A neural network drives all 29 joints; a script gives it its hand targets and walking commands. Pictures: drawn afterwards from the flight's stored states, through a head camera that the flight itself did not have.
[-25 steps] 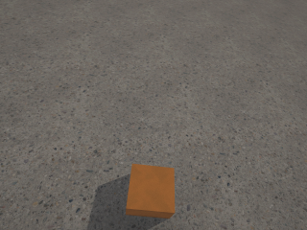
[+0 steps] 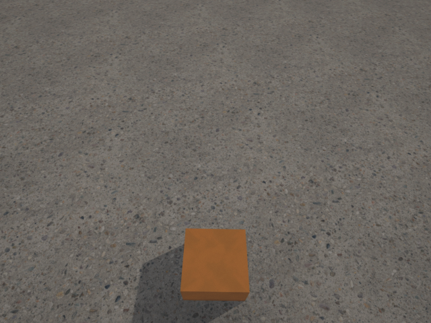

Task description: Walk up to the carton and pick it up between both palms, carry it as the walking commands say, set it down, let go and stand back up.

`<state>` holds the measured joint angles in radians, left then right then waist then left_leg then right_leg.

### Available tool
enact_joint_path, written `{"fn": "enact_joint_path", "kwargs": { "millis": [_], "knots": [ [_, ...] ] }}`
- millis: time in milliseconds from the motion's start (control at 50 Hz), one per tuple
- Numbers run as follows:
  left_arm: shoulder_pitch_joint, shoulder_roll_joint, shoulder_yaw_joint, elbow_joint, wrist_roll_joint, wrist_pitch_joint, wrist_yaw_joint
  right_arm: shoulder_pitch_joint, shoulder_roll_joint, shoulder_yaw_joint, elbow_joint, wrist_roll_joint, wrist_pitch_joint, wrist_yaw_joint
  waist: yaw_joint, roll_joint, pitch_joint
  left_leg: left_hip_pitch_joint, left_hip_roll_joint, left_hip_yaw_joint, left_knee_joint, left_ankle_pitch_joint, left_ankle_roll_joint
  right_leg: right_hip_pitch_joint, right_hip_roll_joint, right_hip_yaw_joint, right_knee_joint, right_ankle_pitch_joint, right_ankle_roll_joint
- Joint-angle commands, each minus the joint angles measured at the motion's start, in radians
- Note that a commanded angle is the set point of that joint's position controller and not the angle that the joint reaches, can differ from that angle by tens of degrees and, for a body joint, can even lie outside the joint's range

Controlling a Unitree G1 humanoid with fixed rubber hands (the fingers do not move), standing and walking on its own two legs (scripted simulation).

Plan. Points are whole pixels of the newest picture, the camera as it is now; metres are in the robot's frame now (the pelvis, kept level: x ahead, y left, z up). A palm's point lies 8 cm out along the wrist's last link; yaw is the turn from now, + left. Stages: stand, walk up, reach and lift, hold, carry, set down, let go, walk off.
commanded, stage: walk up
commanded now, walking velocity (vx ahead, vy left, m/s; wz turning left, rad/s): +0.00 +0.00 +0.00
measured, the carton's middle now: (214, 264) +0.44 -0.01 -0.69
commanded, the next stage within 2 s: stand in 0.16 s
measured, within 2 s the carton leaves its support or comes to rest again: neither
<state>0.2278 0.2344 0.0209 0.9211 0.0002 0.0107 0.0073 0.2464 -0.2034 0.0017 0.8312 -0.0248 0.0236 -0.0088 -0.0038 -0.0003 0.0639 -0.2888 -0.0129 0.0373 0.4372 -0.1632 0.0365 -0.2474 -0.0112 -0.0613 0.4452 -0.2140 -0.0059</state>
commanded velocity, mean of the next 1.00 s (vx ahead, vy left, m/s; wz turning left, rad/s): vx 0.00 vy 0.00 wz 0.00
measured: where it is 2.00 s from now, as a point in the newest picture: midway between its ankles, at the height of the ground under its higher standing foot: outside the picture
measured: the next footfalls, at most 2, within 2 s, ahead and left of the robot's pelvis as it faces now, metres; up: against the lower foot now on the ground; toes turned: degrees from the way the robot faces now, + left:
none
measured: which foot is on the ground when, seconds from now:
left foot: down 0.00-1.00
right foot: down 0.00-1.00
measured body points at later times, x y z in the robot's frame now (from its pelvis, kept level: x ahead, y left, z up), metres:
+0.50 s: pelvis +0.00 +0.00 +0.00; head +0.04 +0.01 +0.45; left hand +0.07 +0.25 -0.15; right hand +0.08 -0.24 -0.13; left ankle +0.04 +0.10 -0.74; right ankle +0.01 -0.11 -0.74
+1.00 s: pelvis +0.02 +0.01 -0.04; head +0.14 +0.01 +0.40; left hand +0.20 +0.25 -0.16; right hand +0.20 -0.22 -0.17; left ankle +0.04 +0.10 -0.74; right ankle +0.01 -0.11 -0.74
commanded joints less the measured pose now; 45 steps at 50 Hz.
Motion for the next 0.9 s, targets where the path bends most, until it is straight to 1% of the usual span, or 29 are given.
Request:
{"fn": "enact_joint_path", "kwargs": {
  "millis": [0,20,60,80,100,120,160,180,220,260,280,300,320,440,460,480,520,560,600,620,640,720,760,780,800,820,840,860,880],
  "knots": [
    [0.014,0.079,0.017,-0.021,0.013,-0.021,0.011,0.069,-0.085,-0.035,0.032,0.005,-0.033,-0.006,-0.012,-0.058,-0.162,0.103,0.072,-0.073,-0.033,0.008,-0.013,0.079,-0.159,0.108,-0.138,0.024,-0.051],
    [0.023,0.082,0.016,-0.011,0.013,-0.020,0.012,0.062,-0.083,-0.033,0.025,0.008,-0.035,-0.006,-0.010,-0.127,-0.158,0.109,0.075,-0.081,-0.026,0.016,-0.012,0.065,-0.155,0.117,-0.150,0.029,-0.047],
    [0.034,0.068,0.014,-0.015,0.014,-0.021,0.013,0.087,-0.080,-0.039,0.030,0.004,-0.033,-0.010,-0.018,-0.028,-0.158,0.129,0.076,-0.080,-0.040,0.058,-0.015,0.067,-0.148,0.105,-0.120,0.052,-0.047],
    [0.033,0.073,0.019,-0.021,0.012,-0.020,0.016,0.092,-0.083,-0.034,0.029,0.004,-0.034,-0.009,-0.012,-0.088,-0.183,0.133,0.091,-0.083,-0.030,0.096,-0.009,0.068,-0.143,0.098,-0.106,0.057,-0.048],
    [0.021,0.065,0.012,-0.006,0.016,-0.022,0.014,0.075,-0.080,-0.037,0.033,0.000,-0.036,-0.011,-0.020,-0.004,-0.150,0.136,0.087,-0.086,-0.039,0.112,-0.017,0.034,-0.143,0.102,-0.104,0.042,-0.048],
    [0.031,0.055,0.017,-0.016,0.013,-0.021,0.016,0.093,-0.083,-0.038,0.025,0.004,-0.035,-0.012,-0.015,-0.029,-0.172,0.125,0.098,-0.089,-0.035,0.135,-0.012,0.059,-0.131,0.079,-0.094,0.031,-0.039],
    [0.029,0.053,0.018,-0.017,0.012,-0.021,0.014,0.060,-0.106,-0.040,0.030,0.004,-0.032,-0.013,-0.006,0.064,-0.165,0.110,0.121,-0.141,-0.082,0.045,-0.001,0.062,-0.116,0.085,-0.087,-0.008,-0.037],
    [0.027,0.058,0.020,-0.012,0.010,-0.019,0.010,0.043,-0.110,-0.038,0.034,0.004,-0.036,-0.011,0.000,0.031,-0.161,0.086,0.128,-0.152,-0.088,0.011,0.005,0.087,-0.110,0.064,-0.085,0.004,-0.034],
    [0.040,0.055,0.023,-0.007,0.012,-0.021,0.011,0.035,-0.092,-0.038,0.038,0.007,-0.038,-0.010,0.002,0.069,-0.186,0.080,0.118,-0.129,-0.090,0.036,-0.004,0.119,-0.118,0.066,-0.077,0.048,-0.036],
    [0.033,0.083,0.026,-0.011,0.014,-0.022,0.012,0.051,-0.101,-0.038,0.036,0.006,-0.044,-0.011,-0.003,0.005,-0.180,0.083,0.106,-0.122,-0.068,0.036,-0.008,0.103,-0.131,0.082,-0.095,0.043,-0.043],
    [0.041,0.074,0.024,-0.002,0.012,-0.019,0.012,0.048,-0.090,-0.035,0.042,0.001,-0.041,-0.009,-0.005,0.055,-0.165,0.073,0.098,-0.104,-0.054,0.053,-0.012,0.104,-0.139,0.085,-0.088,0.037,-0.047],
    [0.028,0.074,0.028,-0.012,0.015,-0.021,0.011,0.048,-0.100,-0.037,0.038,0.006,-0.042,-0.010,-0.003,-0.015,-0.160,0.071,0.105,-0.129,-0.073,0.004,-0.009,0.093,-0.123,0.091,-0.106,0.006,-0.042],
    [0.030,0.074,0.025,-0.011,0.017,-0.021,0.010,0.036,-0.095,-0.038,0.035,0.004,-0.040,-0.009,-0.005,-0.021,-0.169,0.077,0.105,-0.115,-0.059,0.015,-0.008,0.074,-0.135,0.085,-0.108,0.009,-0.048],
    [0.043,0.077,0.019,-0.005,0.012,-0.024,0.009,0.057,-0.106,-0.039,0.033,-0.001,-0.045,-0.010,-0.008,0.016,-0.195,0.117,0.106,-0.089,-0.030,0.075,-0.017,0.075,-0.145,0.092,-0.101,0.047,-0.044],
    [-0.308,0.157,0.051,-0.356,-0.030,0.073,-0.001,-0.294,-0.153,0.019,-0.318,0.103,0.064,0.021,-0.005,-0.031,-0.083,-0.002,0.039,-0.022,0.122,-0.275,0.022,-0.248,-0.027,0.021,0.065,-0.363,-0.042],
    [-0.464,0.157,0.055,-0.586,-0.027,0.132,-0.019,-0.431,-0.135,0.040,-0.421,0.097,0.106,0.027,0.032,0.019,-0.075,0.038,0.030,-0.011,0.130,-0.324,0.002,-0.284,-0.030,0.036,0.055,-0.440,-0.052],
    [-0.367,0.124,0.040,-0.500,-0.061,0.252,-0.033,-0.342,-0.135,0.006,-0.346,0.072,0.208,0.043,0.006,-0.046,-0.071,0.112,0.023,0.013,0.147,-0.388,-0.014,-0.358,-0.058,0.034,0.011,-0.490,-0.076],
    [-0.255,0.112,0.056,-0.491,-0.073,0.325,-0.054,-0.286,-0.154,-0.058,-0.351,0.021,0.263,0.042,0.000,-0.111,-0.034,0.226,-0.009,0.022,0.206,-0.227,-0.037,-0.471,-0.086,0.085,-0.033,-0.422,-0.090],
    [-0.217,0.108,0.080,-0.463,-0.038,0.363,-0.065,-0.266,-0.132,-0.060,-0.353,0.009,0.297,0.040,0.015,-0.116,0.017,0.218,-0.017,0.016,0.215,-0.213,-0.033,-0.472,-0.084,0.094,-0.033,-0.423,-0.088],
    [-0.204,0.093,0.072,-0.467,-0.037,0.376,-0.067,-0.287,-0.158,-0.101,-0.365,-0.008,0.307,0.040,-0.013,-0.148,0.036,0.214,-0.009,0.001,0.221,-0.200,-0.036,-0.508,-0.077,0.112,-0.030,-0.401,-0.090],
    [-0.202,0.089,0.086,-0.473,-0.015,0.369,-0.062,-0.289,-0.157,-0.099,-0.376,-0.001,0.304,0.045,0.014,-0.103,0.064,0.188,-0.005,-0.011,0.198,-0.193,-0.028,-0.458,-0.071,0.116,-0.024,-0.376,-0.085],
    [-0.181,0.043,0.062,-0.469,0.030,0.324,-0.039,-0.259,-0.179,-0.112,-0.318,0.003,0.279,0.081,-0.006,0.101,-0.021,0.052,0.038,-0.072,0.173,-0.078,-0.037,-0.370,0.004,0.087,0.145,-0.121,-0.062],
    [-0.219,0.024,0.059,-0.503,0.047,0.287,-0.020,-0.255,-0.172,-0.104,-0.267,0.014,0.241,0.097,0.023,0.201,-0.071,0.014,0.043,-0.093,0.210,0.064,-0.050,-0.382,0.017,0.082,0.222,-0.065,-0.056],
    [-0.222,-0.015,0.044,-0.478,0.026,0.260,-0.012,-0.251,-0.162,-0.102,-0.237,0.009,0.218,0.105,0.001,0.152,-0.084,-0.027,0.055,-0.114,0.237,0.151,-0.044,-0.408,0.024,0.083,0.251,-0.021,-0.050],
    [-0.254,-0.007,0.046,-0.504,0.023,0.231,-0.013,-0.297,-0.147,-0.106,-0.273,0.017,0.191,0.100,0.021,0.167,-0.149,-0.005,0.048,-0.104,0.282,0.194,-0.039,-0.415,0.018,0.086,0.279,-0.009,-0.042],
    [-0.278,-0.013,0.043,-0.472,-0.008,0.204,-0.018,-0.328,-0.142,-0.111,-0.271,0.014,0.161,0.103,0.002,0.084,-0.232,-0.017,0.044,-0.130,0.326,0.352,-0.036,-0.447,0.036,0.085,0.303,0.066,-0.020],
    [-0.315,-0.025,0.042,-0.505,-0.007,0.179,-0.016,-0.328,-0.119,-0.126,-0.254,0.024,0.141,0.102,0.004,0.141,-0.295,0.025,0.043,-0.136,0.345,0.374,-0.037,-0.436,0.031,0.088,0.316,0.060,-0.025],
    [-0.303,-0.025,0.046,-0.468,-0.033,0.156,-0.017,-0.338,-0.147,-0.151,-0.285,0.009,0.110,0.094,-0.019,0.079,-0.367,0.031,0.045,-0.152,0.397,0.522,-0.037,-0.468,0.041,0.080,0.350,0.124,-0.013],
    [-0.238,-0.022,0.054,-0.451,-0.046,0.133,-0.017,-0.295,-0.171,-0.164,-0.288,0.006,0.092,0.093,-0.039,0.055,-0.466,0.060,0.056,-0.159,0.415,0.534,-0.035,-0.475,0.047,0.071,0.370,0.146,-0.009]
  ]
}}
